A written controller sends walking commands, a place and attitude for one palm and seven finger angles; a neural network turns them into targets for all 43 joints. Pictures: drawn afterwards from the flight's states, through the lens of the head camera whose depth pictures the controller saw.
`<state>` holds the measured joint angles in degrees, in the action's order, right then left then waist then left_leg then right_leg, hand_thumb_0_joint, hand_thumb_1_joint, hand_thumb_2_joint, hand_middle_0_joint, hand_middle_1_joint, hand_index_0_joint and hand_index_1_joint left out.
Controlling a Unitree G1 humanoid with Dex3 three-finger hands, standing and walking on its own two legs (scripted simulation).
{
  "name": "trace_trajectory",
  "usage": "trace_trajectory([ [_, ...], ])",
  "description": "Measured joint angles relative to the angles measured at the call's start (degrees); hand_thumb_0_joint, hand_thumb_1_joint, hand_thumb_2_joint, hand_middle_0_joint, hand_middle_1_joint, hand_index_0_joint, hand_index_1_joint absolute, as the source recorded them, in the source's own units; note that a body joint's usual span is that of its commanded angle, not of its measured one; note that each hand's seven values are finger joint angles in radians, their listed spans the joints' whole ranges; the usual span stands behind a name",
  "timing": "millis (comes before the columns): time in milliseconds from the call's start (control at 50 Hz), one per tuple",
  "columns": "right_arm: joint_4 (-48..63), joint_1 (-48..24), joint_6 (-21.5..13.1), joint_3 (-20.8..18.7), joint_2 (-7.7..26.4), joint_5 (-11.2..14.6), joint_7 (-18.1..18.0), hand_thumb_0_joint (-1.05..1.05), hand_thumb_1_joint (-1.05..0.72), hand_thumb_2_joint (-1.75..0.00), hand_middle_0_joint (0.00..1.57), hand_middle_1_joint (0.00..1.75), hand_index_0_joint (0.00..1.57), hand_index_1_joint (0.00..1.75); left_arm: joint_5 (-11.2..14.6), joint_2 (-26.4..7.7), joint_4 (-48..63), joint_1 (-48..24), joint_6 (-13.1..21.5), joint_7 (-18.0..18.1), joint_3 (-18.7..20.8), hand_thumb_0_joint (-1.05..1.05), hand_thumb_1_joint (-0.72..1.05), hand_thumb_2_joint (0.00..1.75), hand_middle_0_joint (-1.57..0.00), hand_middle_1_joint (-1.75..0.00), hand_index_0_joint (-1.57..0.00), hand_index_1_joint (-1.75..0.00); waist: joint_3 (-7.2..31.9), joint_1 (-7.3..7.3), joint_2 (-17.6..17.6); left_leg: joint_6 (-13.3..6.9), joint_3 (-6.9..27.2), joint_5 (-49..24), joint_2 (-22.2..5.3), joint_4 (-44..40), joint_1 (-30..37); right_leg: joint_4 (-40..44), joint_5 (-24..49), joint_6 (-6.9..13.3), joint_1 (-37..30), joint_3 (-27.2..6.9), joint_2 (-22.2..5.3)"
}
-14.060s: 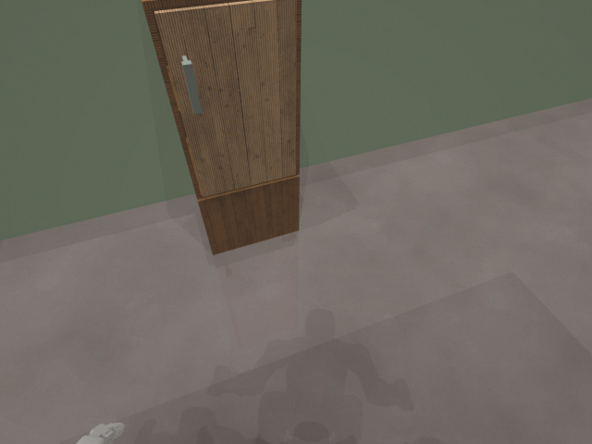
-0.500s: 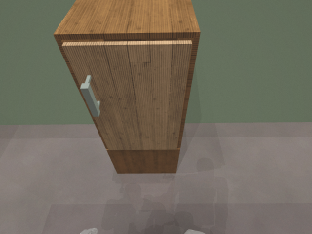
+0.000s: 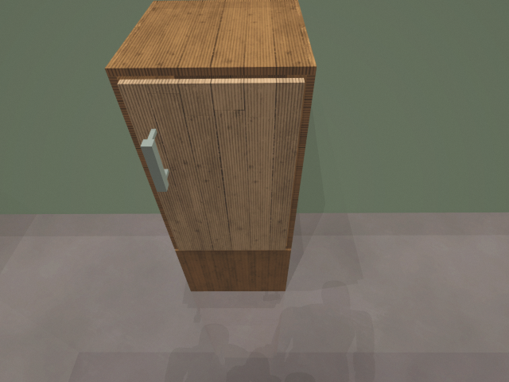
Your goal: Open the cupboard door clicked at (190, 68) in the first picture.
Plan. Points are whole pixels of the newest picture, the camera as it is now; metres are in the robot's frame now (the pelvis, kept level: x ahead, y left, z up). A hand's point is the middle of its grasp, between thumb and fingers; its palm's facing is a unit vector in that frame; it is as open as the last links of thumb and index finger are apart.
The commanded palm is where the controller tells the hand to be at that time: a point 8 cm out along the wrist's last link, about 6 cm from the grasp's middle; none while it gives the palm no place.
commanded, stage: come to a stop and stand still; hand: left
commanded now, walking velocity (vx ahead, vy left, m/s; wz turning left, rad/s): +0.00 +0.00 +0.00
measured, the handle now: (157, 160) +0.55 +0.24 +0.02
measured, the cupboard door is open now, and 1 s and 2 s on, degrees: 0 0 0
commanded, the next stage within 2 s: look again from close up in 0.70 s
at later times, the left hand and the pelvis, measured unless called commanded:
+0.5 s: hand out of the picture -0.01 +0.12 -0.17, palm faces +0.07 -0.99 -0.12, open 7.3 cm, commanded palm none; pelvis +0.02 -0.02 +0.01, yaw +1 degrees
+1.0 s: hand out of the picture +0.01 +0.16 -0.17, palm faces +0.00 -0.98 -0.18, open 7.3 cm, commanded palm none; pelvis +0.03 +0.00 +0.00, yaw +0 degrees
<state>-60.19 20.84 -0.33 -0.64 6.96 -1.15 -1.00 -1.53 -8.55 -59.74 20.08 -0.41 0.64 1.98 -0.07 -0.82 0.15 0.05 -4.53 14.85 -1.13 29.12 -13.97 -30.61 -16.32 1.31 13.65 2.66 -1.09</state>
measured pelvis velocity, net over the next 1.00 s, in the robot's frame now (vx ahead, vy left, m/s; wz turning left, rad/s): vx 0.03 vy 0.00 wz -0.01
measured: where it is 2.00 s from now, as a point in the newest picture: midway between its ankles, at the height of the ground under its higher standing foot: outside the picture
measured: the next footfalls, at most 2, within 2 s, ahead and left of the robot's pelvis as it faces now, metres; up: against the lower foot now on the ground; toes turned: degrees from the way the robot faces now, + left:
none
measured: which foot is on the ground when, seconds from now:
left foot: down 0.00-1.00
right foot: down 0.00-1.00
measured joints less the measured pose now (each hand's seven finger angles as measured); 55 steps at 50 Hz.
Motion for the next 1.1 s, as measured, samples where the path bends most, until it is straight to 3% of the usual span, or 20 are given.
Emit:
trace_trajectory([
  [60, -1.9, 0.5, 1.1, 0.1, 0.4, 0.3, 0.1, 0.01, -0.91, -0.90, 0.20, 0.30, 0.20, 0.30, 0.3, 1.8, -1.3, 0.3, 0.8, 0.2, -0.9, 0.00, 0.91, 0.89, -0.19, -0.30, -0.20, -0.30, -0.6, -0.05, 1.6, -0.6, 1.4, 7.2, -0.8, 5.6, -1.6, 0.3, -0.6, 1.3, -1.5, 1.7, 1.1],
  [100, -3.0, 0.5, 1.6, 0.3, 0.4, 0.3, 0.2, 0.01, -0.91, -0.90, 0.20, 0.30, 0.20, 0.30, 0.5, 2.6, -1.8, 0.8, 1.2, 0.5, -1.2, 0.00, 0.91, 0.89, -0.19, -0.30, -0.20, -0.30, -0.4, 0.40, 1.5, -0.8, 1.5, 8.3, -0.9, 8.7, -2.7, 1.8, -0.8, 1.8, -2.8, 2.4, 1.4],
  [200, -4.2, -0.9, 0.3, 0.6, 0.2, 0.6, -0.5, 0.01, -0.91, -0.90, 0.20, 0.30, 0.20, 0.30, 0.9, 4.4, -3.7, 1.4, 1.6, 0.7, -2.1, 0.00, 0.91, 0.89, -0.20, -0.30, -0.20, -0.30, -0.8, 0.73, 1.0, -0.5, 2.2, -1.2, -1.9, 0.7, 0.5, 2.0, -1.2, 2.1, -3.7, 2.9, 3.1],
  [260, -4.8, -1.9, -0.2, 0.9, -0.8, 0.7, -1.0, 0.01, -0.91, -0.90, 0.20, 0.30, 0.19, 0.30, 0.9, 4.7, -4.7, 0.9, 1.1, 0.8, -2.3, 0.00, 0.91, 0.89, -0.20, -0.30, -0.20, -0.30, -0.9, 1.12, -0.7, 1.1, 1.6, -0.2, -1.8, -0.1, 1.7, 2.5, -1.3, 2.1, -4.5, 2.3, 3.0],
  [360, -5.4, -3.1, -0.2, 1.1, -1.2, 0.6, -1.7, 0.02, -0.92, -0.90, 0.20, 0.30, 0.19, 0.30, 1.0, 5.2, -5.1, 0.0, 1.4, 0.7, -2.6, 0.00, 0.91, 0.89, -0.20, -0.30, -0.20, -0.30, -1.1, 1.46, -1.2, 1.4, 1.3, -0.5, -1.8, -2.2, 2.8, 4.6, -0.4, 2.2, -5.4, 1.9, 3.1],
  [800, -6.3, -3.3, 0.1, 1.4, -1.2, 0.7, -1.5, 0.01, -0.91, -0.90, 0.20, 0.30, 0.20, 0.30, 1.0, 2.4, -4.7, -1.1, 1.7, 1.7, -2.2, 0.00, 0.91, 0.89, -0.19, -0.30, -0.20, -0.30, -1.3, 0.83, 0.0, 1.7, 1.2, -1.1, -1.7, -4.9, 4.8, 6.9, -0.1, 2.3, -7.3, 1.9, 3.2],
  [880, -3.7, -4.2, 1.3, 0.7, 1.1, 0.7, -0.7, 0.02, -0.92, -0.90, 0.20, 0.30, 0.20, 0.30, 0.4, 3.6, -3.5, -0.8, 3.2, 2.4, -2.9, 0.00, 0.91, 0.89, -0.20, -0.30, -0.20, -0.30, -2.2, 0.91, 2.4, 0.2, 2.5, 3.8, -2.6, 4.4, -0.4, 6.1, 0.4, 1.9, -5.1, 1.5, 4.5],
  [940, -1.7, -4.6, 0.9, 0.2, 2.4, 0.7, -0.2, 0.02, -0.92, -0.90, 0.20, 0.30, 0.20, 0.30, 0.3, 3.7, -3.0, -0.6, 3.0, 2.2, -3.1, 0.00, 0.91, 0.89, -0.20, -0.30, -0.20, -0.30, -2.6, -0.20, 3.7, -0.1, 2.9, 3.5, -2.5, 4.0, -0.5, 4.1, -0.5, 1.6, -3.6, 1.4, 4.8],
  [980, -1.3, -4.5, 0.2, 0.3, 2.1, 0.6, -0.2, 0.02, -0.92, -0.90, 0.20, 0.30, 0.19, 0.30, 0.5, 2.9, -3.2, -1.1, 2.4, 2.2, -2.9, 0.00, 0.91, 0.89, -0.20, -0.30, -0.20, -0.30, -2.5, -0.52, 2.5, -0.2, 2.3, 4.0, -1.3, 3.5, 0.1, 2.5, -1.5, 1.1, -3.3, 1.0, 3.6],
  [1100, -1.6, -3.5, -0.5, 1.4, 1.9, 0.4, -0.7, 0.02, -0.92, -0.90, 0.20, 0.30, 0.19, 0.30, 0.7, 0.7, -2.3, -3.0, 1.5, 2.1, -2.4, 0.00, 0.91, 0.89, -0.20, -0.30, -0.20, -0.30, -1.5, 0.28, 1.2, -1.7, 0.9, 3.8, 0.6, 2.1, 2.2, 1.5, -2.4, -0.5, -4.0, -0.4, 1.5],
])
